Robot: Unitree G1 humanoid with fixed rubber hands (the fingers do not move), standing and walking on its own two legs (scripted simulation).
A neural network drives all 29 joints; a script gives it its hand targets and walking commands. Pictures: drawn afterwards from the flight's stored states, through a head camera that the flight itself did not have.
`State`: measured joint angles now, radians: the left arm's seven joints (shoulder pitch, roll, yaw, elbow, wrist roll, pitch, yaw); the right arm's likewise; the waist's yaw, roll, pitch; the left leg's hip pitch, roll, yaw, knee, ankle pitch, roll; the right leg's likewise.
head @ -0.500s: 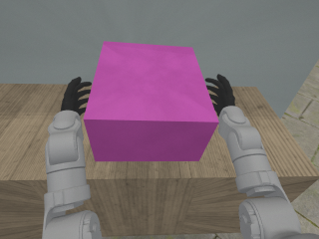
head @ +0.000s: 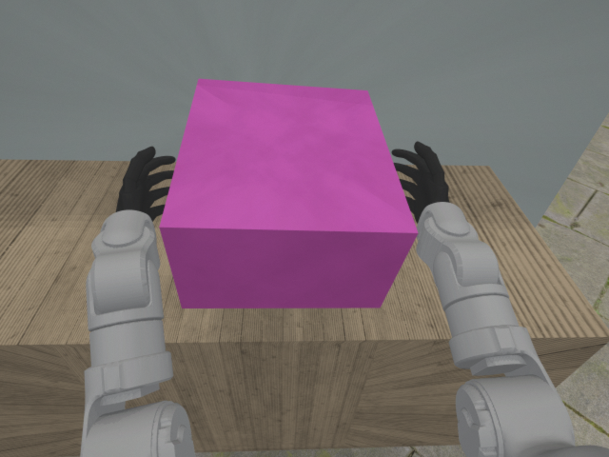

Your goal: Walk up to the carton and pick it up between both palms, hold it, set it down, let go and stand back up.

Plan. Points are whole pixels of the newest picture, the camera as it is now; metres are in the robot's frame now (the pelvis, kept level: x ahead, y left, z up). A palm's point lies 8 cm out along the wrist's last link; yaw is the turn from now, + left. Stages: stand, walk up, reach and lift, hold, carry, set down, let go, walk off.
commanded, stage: hold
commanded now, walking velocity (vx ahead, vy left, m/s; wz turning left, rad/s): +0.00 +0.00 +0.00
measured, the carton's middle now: (284, 187) +0.45 +0.01 +0.15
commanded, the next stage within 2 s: none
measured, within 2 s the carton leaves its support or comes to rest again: neither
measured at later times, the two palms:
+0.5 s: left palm (137, 213) +0.35 +0.19 +0.18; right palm (430, 203) +0.36 -0.17 +0.18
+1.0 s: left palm (137, 213) +0.35 +0.19 +0.18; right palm (429, 204) +0.36 -0.17 +0.18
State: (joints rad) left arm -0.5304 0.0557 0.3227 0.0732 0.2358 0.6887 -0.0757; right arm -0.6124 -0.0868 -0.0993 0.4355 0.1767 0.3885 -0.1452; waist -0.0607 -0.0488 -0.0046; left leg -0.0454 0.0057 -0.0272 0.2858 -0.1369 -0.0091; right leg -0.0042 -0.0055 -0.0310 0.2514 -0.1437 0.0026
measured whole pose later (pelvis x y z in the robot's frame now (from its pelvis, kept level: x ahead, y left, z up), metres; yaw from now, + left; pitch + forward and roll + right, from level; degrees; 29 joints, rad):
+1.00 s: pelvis +0.00 +0.00 +0.00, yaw +0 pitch -6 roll +0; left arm -0.53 0.06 0.32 0.07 0.24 0.69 -0.08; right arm -0.61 -0.09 -0.10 0.43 0.18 0.39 -0.15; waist -0.06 -0.05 0.00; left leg -0.04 0.01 -0.03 0.29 -0.14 -0.01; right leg 0.00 0.00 -0.03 0.25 -0.15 0.00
